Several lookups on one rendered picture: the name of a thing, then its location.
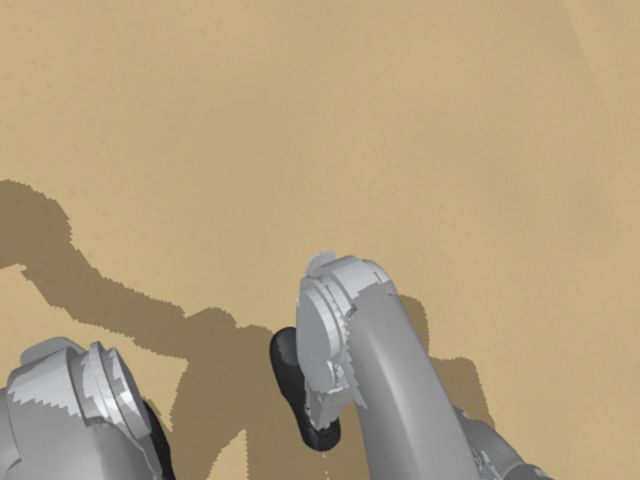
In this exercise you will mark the right robot foot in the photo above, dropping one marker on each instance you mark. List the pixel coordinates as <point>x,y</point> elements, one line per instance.
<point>291,381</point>

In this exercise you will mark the left robot foot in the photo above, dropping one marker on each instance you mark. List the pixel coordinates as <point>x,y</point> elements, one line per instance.
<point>161,445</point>

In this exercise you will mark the right robot arm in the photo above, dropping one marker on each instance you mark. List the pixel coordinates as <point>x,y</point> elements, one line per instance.
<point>526,472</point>

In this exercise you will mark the right robot hand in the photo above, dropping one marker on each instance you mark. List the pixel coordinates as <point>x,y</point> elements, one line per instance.
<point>491,452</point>

